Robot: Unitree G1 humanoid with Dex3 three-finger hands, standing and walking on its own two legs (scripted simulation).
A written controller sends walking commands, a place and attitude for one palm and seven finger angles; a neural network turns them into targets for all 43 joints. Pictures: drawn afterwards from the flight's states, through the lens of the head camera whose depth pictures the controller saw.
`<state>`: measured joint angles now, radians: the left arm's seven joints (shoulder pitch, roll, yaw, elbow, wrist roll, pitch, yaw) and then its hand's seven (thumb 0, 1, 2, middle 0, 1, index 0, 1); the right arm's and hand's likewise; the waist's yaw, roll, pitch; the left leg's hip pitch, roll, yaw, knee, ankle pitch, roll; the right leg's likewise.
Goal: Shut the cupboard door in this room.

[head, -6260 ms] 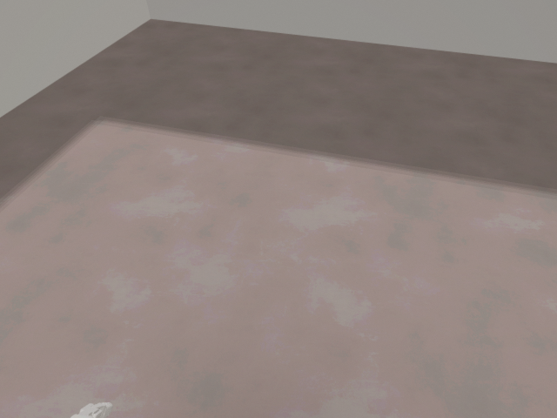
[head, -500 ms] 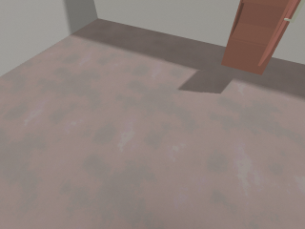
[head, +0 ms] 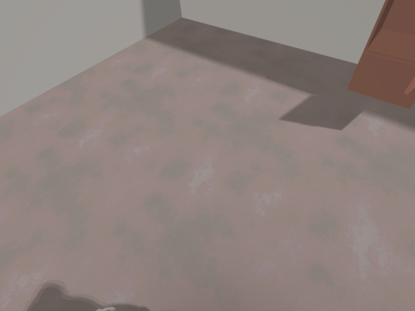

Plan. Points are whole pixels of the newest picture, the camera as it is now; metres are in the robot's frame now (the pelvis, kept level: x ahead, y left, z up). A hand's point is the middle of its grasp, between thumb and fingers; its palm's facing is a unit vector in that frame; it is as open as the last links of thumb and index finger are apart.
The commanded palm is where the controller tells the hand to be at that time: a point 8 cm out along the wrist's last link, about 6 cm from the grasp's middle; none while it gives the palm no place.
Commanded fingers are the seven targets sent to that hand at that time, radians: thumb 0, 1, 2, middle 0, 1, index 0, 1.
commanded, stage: turn or walk to find it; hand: left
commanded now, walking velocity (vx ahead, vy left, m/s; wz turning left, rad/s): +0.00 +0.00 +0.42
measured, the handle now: out of the picture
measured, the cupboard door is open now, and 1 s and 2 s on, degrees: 78 78 78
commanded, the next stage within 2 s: none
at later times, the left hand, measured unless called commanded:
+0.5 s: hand out of the picture -0.04 +0.25 -0.18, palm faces +0.25 -0.94 -0.25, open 7.4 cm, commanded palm none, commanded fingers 0.00 0.90 0.90 -0.20 -0.30 -0.20 -0.30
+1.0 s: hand out of the picture -0.02 +0.19 -0.13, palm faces +0.41 -0.87 -0.29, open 7.4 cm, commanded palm none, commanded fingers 0.00 0.90 0.90 -0.20 -0.30 -0.20 -0.30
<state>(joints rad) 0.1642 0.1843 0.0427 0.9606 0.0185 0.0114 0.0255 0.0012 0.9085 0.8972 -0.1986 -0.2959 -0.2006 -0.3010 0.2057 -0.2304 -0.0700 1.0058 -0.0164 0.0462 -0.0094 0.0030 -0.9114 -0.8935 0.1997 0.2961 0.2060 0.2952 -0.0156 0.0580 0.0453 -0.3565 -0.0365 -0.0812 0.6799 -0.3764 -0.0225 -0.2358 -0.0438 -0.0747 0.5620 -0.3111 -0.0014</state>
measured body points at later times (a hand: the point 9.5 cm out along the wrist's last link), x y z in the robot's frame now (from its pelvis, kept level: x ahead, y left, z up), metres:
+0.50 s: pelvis -0.02 +0.04 +0.00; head +0.01 +0.07 +0.45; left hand -0.05 +0.30 -0.16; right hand +0.11 -0.19 -0.13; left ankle -0.04 +0.14 -0.73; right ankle -0.03 -0.11 -0.67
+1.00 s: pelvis -0.03 -0.02 +0.01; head +0.00 -0.06 +0.46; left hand -0.04 +0.23 -0.11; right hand +0.10 -0.25 -0.16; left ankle -0.11 +0.12 -0.64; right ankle +0.01 -0.10 -0.73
